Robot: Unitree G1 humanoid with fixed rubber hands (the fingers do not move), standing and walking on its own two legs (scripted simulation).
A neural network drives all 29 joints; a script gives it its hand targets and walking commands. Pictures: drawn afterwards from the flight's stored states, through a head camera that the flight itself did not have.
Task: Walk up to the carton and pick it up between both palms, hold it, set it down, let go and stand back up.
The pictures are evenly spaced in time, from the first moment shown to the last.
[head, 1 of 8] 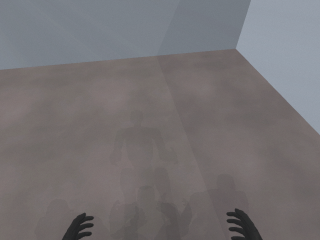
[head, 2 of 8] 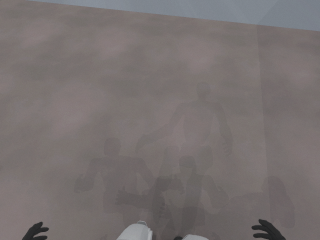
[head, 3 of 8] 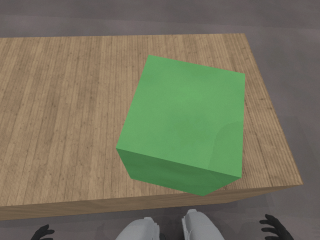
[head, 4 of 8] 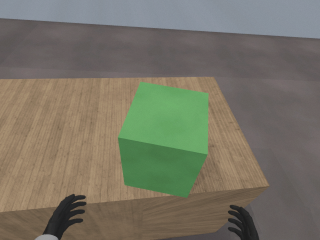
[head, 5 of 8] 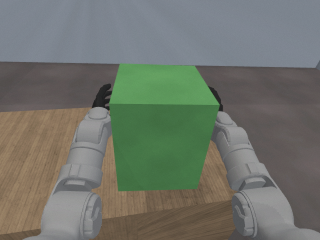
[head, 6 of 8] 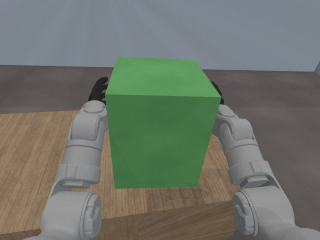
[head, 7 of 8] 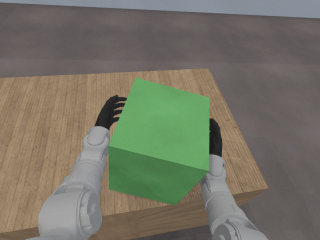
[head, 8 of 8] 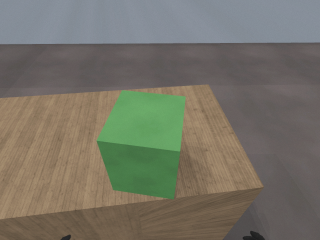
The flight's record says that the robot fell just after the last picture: no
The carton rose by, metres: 0.20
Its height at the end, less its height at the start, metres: +0.00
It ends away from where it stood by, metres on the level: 0.02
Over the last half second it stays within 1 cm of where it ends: yes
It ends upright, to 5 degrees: yes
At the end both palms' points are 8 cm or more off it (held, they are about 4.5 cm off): yes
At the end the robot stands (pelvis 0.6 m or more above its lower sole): yes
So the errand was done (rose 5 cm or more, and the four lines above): yes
